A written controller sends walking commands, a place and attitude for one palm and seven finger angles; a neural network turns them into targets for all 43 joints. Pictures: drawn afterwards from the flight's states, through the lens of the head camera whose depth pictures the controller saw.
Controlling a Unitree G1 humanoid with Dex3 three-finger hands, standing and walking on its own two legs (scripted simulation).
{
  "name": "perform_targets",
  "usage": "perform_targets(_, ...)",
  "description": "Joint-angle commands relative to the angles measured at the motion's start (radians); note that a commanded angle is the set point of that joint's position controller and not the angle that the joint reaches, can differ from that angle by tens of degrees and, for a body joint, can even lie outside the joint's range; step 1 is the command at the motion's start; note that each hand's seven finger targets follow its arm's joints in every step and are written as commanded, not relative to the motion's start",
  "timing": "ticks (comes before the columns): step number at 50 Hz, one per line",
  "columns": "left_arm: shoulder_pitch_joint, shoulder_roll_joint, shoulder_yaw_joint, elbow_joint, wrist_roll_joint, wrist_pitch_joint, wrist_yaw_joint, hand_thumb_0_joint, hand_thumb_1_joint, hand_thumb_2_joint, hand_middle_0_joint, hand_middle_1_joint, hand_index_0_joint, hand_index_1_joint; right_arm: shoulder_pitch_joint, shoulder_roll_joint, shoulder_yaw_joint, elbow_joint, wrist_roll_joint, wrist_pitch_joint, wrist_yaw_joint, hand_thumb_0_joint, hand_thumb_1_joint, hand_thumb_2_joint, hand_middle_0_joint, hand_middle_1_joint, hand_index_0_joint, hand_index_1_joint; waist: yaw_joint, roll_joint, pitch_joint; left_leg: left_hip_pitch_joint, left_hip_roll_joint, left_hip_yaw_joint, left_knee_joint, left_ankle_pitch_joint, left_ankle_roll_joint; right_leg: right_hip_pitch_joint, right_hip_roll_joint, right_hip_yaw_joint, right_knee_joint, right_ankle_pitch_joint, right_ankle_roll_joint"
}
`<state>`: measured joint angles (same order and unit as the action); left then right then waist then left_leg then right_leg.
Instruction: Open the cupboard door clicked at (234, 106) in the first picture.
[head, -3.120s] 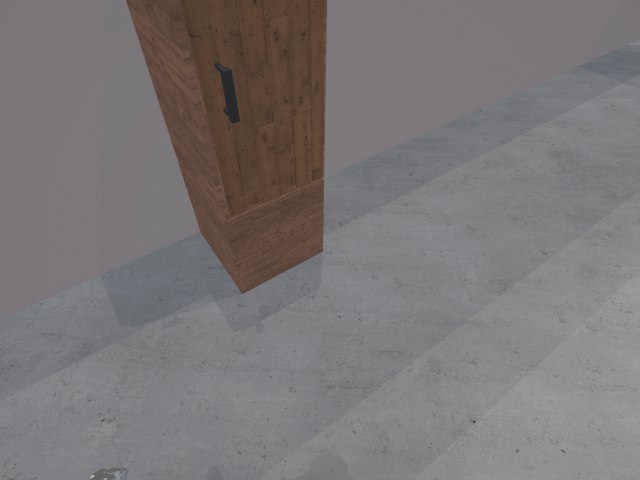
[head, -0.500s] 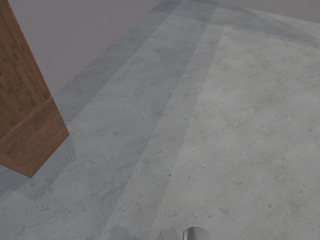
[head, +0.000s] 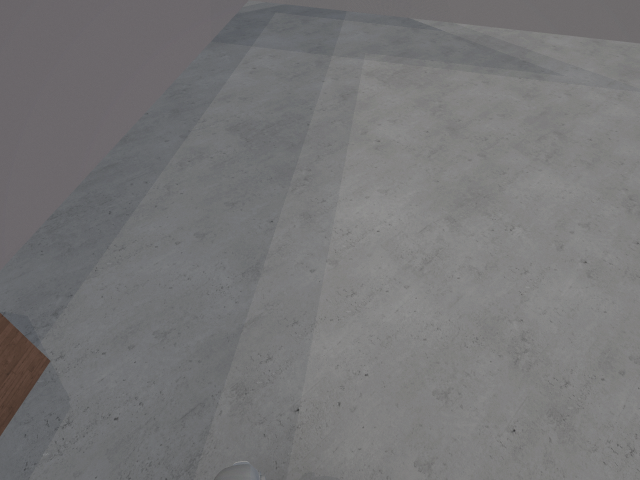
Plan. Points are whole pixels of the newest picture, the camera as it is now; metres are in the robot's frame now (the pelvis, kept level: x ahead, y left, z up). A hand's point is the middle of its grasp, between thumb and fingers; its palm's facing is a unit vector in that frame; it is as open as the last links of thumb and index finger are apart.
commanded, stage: walk to a spot facing it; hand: left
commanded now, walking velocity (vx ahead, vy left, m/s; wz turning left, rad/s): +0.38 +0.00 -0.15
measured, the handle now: out of the picture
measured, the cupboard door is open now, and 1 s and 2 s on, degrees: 0 0 0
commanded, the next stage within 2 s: turn to face it in 0.56 s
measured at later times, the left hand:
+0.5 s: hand (202, 410) +0.26 +0.20 -0.17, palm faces -0.15 -0.98 -0.14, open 7.3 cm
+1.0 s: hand (266, 294) +0.48 +0.12 -0.17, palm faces -0.07 -0.98 -0.18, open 7.2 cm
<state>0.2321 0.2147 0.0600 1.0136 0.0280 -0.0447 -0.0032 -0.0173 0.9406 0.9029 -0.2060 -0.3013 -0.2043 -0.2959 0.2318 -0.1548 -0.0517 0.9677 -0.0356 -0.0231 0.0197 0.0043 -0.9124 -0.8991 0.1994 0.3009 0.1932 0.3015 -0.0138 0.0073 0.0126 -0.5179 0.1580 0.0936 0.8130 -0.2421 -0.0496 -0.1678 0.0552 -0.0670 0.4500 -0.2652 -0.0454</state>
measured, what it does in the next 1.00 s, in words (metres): walks ahead: left foot, then right foot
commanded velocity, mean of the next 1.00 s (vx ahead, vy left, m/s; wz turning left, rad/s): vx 0.21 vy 0.00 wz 0.03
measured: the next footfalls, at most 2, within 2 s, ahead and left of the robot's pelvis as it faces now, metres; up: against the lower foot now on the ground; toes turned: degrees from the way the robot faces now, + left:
left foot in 0.08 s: +0.16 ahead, +0.13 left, +0.00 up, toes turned +8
right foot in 0.64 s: +0.39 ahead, -0.15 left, +0.00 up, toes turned -22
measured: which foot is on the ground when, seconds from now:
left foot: up 0.00-0.06, down 0.08-0.64, up 0.66-1.00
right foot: down 0.00-0.10, up 0.12-0.62, down 0.64-1.00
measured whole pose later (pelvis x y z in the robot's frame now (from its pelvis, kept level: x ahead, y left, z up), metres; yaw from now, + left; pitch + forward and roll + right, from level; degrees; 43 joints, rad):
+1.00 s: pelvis +0.37 -0.04 -0.01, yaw -6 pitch -2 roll -2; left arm 0.15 0.17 0.05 1.00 0.03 -0.03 0.02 -0.01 0.95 0.90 -0.20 -0.30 -0.20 -0.30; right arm 0.23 -0.18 -0.06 1.01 -0.03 0.03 0.00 0.02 -0.95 -0.90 0.20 0.30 0.19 0.30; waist -0.02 0.00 0.04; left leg -0.49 0.12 0.12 0.84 -0.32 -0.05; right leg -0.19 -0.05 -0.29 0.53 -0.30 -0.04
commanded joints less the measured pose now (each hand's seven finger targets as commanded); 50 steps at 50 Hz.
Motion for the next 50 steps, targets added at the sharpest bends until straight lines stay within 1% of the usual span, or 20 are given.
perform_targets(1,0.044,0.140,0.029,-0.041,-0.002,-0.014,0.004,0.000,0.900,0.900,-0.200,-0.300,-0.200,-0.300,0.030,-0.079,-0.023,-0.040,0.010,-0.029,0.004,0.000,-0.900,-0.900,0.200,0.300,0.200,0.300,0.000,-0.099,0.082,0.179,-0.045,0.023,-0.168,0.015,0.016,-0.137,-0.271,0.243,-0.209,-0.144,-0.122)
perform_targets(3,0.051,0.117,0.027,-0.042,-0.008,-0.007,0.002,0.000,0.900,0.900,-0.200,-0.300,-0.200,-0.300,0.118,-0.114,-0.030,-0.007,0.008,-0.041,-0.007,0.000,-0.900,-0.900,0.200,0.300,0.200,0.300,-0.041,-0.014,0.067,0.400,-0.065,0.025,-0.287,-0.021,0.026,-0.230,-0.204,0.196,-0.053,-0.114,-0.088)
perform_targets(4,0.063,0.071,0.020,-0.052,-0.010,-0.006,-0.005,0.000,0.900,0.900,-0.200,-0.300,-0.200,-0.300,0.230,-0.183,-0.046,0.021,0.000,-0.047,-0.017,0.000,-0.900,-0.900,0.200,0.300,0.200,0.300,-0.090,0.159,0.022,0.550,0.057,-0.171,-0.410,-0.182,0.075,-0.343,-0.110,0.131,0.202,-0.090,-0.048)
perform_targets(5,0.057,0.011,0.009,-0.080,-0.015,-0.007,-0.011,0.000,0.900,0.900,-0.200,-0.300,-0.200,-0.300,0.344,-0.274,-0.064,0.043,-0.013,-0.046,-0.022,0.000,-0.900,-0.900,0.200,0.300,0.200,0.300,-0.113,0.366,0.004,0.609,0.303,-0.493,-0.606,-0.357,0.164,-0.497,-0.003,-0.026,0.539,-0.273,0.004)
perform_targets(6,0.020,0.060,0.016,-0.083,-0.003,-0.003,-0.003,0.000,0.900,0.900,-0.200,-0.300,-0.200,-0.300,0.331,-0.237,-0.050,0.054,-0.005,-0.040,-0.032,0.000,-0.900,-0.900,0.200,0.300,0.200,0.300,-0.113,0.307,0.002,0.540,0.333,-0.591,-0.687,-0.481,0.169,-0.527,-0.048,0.074,0.719,-0.251,-0.001)
perform_targets(8,0.002,0.052,0.026,-0.059,0.000,-0.003,-0.019,0.000,0.900,0.900,-0.200,-0.300,-0.200,-0.300,0.189,-0.157,-0.027,0.021,0.004,-0.049,-0.037,0.000,-0.900,-0.900,0.200,0.300,0.200,0.300,-0.049,0.072,0.091,0.400,0.285,-0.434,-0.693,-0.401,0.170,-0.551,-0.134,0.099,0.813,-0.083,0.001)
perform_targets(10,0.071,0.016,0.025,-0.022,0.008,0.012,-0.025,0.000,0.900,0.900,-0.200,-0.300,-0.200,-0.300,0.133,-0.108,-0.013,0.026,0.008,-0.067,-0.042,0.000,-0.900,-0.900,0.200,0.300,0.200,0.300,0.003,0.067,0.079,0.356,0.212,-0.214,-0.672,-0.173,0.127,-0.481,-0.155,0.091,0.782,0.005,0.022)
perform_targets(12,0.103,-0.004,0.026,-0.006,0.009,0.028,-0.024,0.000,0.900,0.900,-0.200,-0.300,-0.200,-0.300,0.143,-0.091,-0.016,0.041,0.010,-0.076,-0.046,0.000,-0.900,-0.900,0.200,0.300,0.200,0.300,0.016,0.080,0.046,0.377,0.180,-0.104,-0.664,-0.051,0.135,-0.471,-0.166,0.076,0.751,0.050,0.040)
perform_targets(20,-0.056,-0.034,0.019,-0.034,0.010,0.040,-0.034,0.000,0.900,0.900,-0.200,-0.300,-0.200,-0.300,0.273,-0.079,-0.011,0.127,0.014,-0.077,-0.052,0.000,-0.900,-0.900,0.200,0.300,0.200,0.300,-0.023,0.105,0.110,0.513,0.168,0.062,-0.649,0.226,0.152,-0.557,-0.190,-0.018,0.478,0.125,0.065)
perform_targets(26,-0.171,-0.043,0.010,-0.056,0.003,0.028,-0.035,0.000,0.900,0.900,-0.200,-0.300,-0.200,-0.300,0.321,-0.089,-0.010,0.168,0.002,-0.059,-0.051,0.000,-0.900,-0.900,0.200,0.300,0.200,0.300,-0.046,0.153,0.163,0.542,0.190,0.141,-0.579,0.395,0.149,-0.456,-0.138,-0.081,0.251,0.084,0.017)
perform_targets(28,-0.099,-0.023,0.013,-0.035,0.003,0.019,-0.032,0.000,0.900,0.900,-0.200,-0.300,-0.200,-0.300,0.301,-0.112,-0.016,0.167,0.004,-0.055,-0.052,0.000,-0.900,-0.900,0.200,0.300,0.200,0.300,-0.004,0.142,0.105,0.557,0.197,0.173,-0.452,0.627,0.142,-0.316,-0.088,-0.115,0.204,0.030,-0.014)
perform_targets(30,0.118,0.018,0.027,0.032,0.010,0.003,-0.024,0.000,0.900,0.900,-0.200,-0.300,-0.200,-0.300,0.263,-0.135,-0.019,0.159,0.014,-0.051,-0.048,0.000,-0.900,-0.900,0.200,0.300,0.200,0.300,0.103,0.107,-0.018,0.484,0.149,0.223,-0.164,0.749,0.097,-0.007,-0.029,-0.162,0.104,0.110,-0.037)
perform_targets(31,0.255,0.102,0.048,0.069,0.013,-0.011,-0.013,0.000,0.900,0.900,-0.200,-0.300,-0.200,-0.300,0.261,-0.110,-0.016,0.149,0.026,-0.053,-0.036,0.000,-0.900,-0.900,0.200,0.300,0.200,0.300,0.163,-0.003,-0.129,0.280,0.112,0.213,0.089,0.537,0.063,0.270,-0.150,-0.019,0.086,0.174,-0.076)
perform_targets(32,0.348,0.213,0.073,0.087,0.003,-0.020,0.002,0.000,0.900,0.900,-0.200,-0.300,-0.200,-0.300,0.292,-0.029,-0.003,0.115,0.040,-0.060,-0.038,0.000,-0.900,-0.900,0.200,0.300,0.200,0.300,0.160,-0.244,-0.257,-0.022,-0.054,0.178,0.431,-0.263,0.014,0.507,-0.462,0.450,0.013,0.367,-0.204)
perform_targets(33,0.335,0.243,0.071,0.083,-0.022,-0.014,0.009,0.000,0.900,0.900,-0.200,-0.300,-0.200,-0.300,0.220,-0.052,-0.004,0.090,0.040,-0.055,-0.043,0.000,-0.900,-0.900,0.200,0.300,0.200,0.300,0.155,-0.162,-0.244,-0.083,-0.064,0.033,0.575,-0.355,0.027,0.440,-0.522,0.514,-0.081,0.528,-0.261)
perform_targets(34,0.243,0.197,0.062,0.057,-0.021,-0.015,0.015,0.000,0.900,0.900,-0.200,-0.300,-0.200,-0.300,0.199,-0.037,-0.011,0.086,0.034,-0.047,-0.047,0.000,-0.900,-0.900,0.200,0.300,0.200,0.300,0.114,-0.149,-0.198,-0.076,-0.040,-0.045,0.619,-0.276,0.032,0.315,-0.513,0.463,-0.106,0.499,-0.229)
perform_targets(36,0.091,0.085,0.021,0.024,-0.015,-0.023,0.025,0.000,0.900,0.900,-0.200,-0.300,-0.200,-0.300,0.177,-0.019,-0.004,0.108,0.020,-0.024,-0.046,0.000,-0.900,-0.900,0.200,0.300,0.200,0.300,0.046,-0.064,-0.029,-0.038,0.018,-0.080,0.543,-0.156,0.031,0.043,-0.445,0.235,-0.132,0.499,-0.150)
perform_targets(40,-0.029,0.022,-0.008,-0.007,-0.005,-0.027,0.033,0.000,0.900,0.900,-0.200,-0.300,-0.200,-0.300,0.283,0.035,0.005,0.144,0.018,0.030,-0.040,0.000,-0.900,-0.900,0.200,0.300,0.200,0.300,-0.059,-0.088,0.001,0.100,0.003,-0.061,0.315,-0.086,0.012,-0.185,-0.364,-0.027,-0.175,0.457,-0.086)
perform_targets(46,-0.042,0.072,0.013,-0.046,-0.003,0.004,0.033,0.000,0.900,0.900,-0.200,-0.300,-0.200,-0.300,0.076,-0.019,-0.003,0.030,0.016,0.042,-0.014,0.000,-0.900,-0.900,0.200,0.300,0.200,0.300,-0.008,-0.143,0.058,0.064,-0.013,-0.006,0.084,-0.067,-0.001,-0.130,-0.398,-0.068,-0.164,0.291,-0.083)
perform_targets(50,-0.027,0.123,0.035,-0.068,-0.001,0.026,0.034,0.000,0.900,0.900,-0.200,-0.300,-0.200,-0.300,0.023,-0.060,-0.013,-0.029,0.013,0.037,-0.002,0.000,-0.900,-0.900,0.200,0.300,0.200,0.300,0.009,-0.096,0.025,0.124,-0.048,0.037,-0.096,-0.051,0.014,-0.032,-0.420,-0.100,-0.023,0.316,-0.054)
